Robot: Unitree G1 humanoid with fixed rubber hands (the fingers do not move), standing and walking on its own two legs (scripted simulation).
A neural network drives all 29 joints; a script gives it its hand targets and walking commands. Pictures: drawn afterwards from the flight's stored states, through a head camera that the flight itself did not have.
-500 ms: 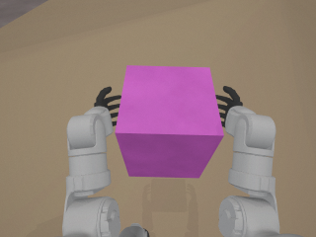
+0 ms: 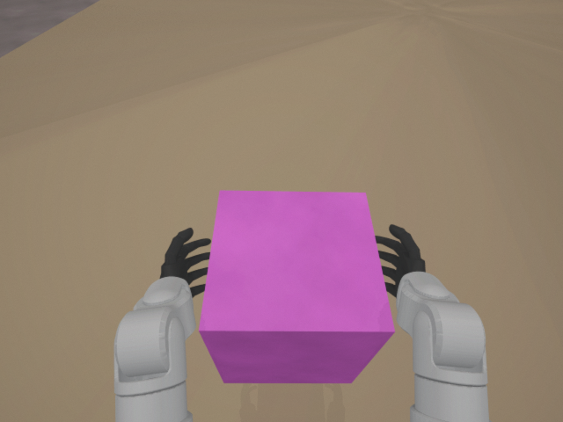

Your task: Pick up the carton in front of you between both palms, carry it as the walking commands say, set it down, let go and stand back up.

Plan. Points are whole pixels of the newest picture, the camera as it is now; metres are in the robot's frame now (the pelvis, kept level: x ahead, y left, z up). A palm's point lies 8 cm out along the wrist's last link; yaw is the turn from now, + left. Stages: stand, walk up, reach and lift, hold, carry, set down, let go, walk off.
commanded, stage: carry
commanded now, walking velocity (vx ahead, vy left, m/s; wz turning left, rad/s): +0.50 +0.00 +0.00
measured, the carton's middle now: (290, 293) +0.31 +0.00 +0.01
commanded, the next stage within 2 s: none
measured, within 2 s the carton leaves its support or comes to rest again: neither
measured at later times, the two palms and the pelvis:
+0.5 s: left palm (188, 155) +0.55 +0.18 +0.10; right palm (348, 148) +0.56 -0.12 +0.10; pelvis +0.32 +0.02 -0.01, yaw +2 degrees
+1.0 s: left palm (210, 72) +0.88 +0.17 +0.11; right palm (330, 71) +0.88 -0.13 +0.10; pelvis +0.64 +0.02 -0.01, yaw +1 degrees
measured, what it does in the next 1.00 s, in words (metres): walks ahead: right foot, then left foot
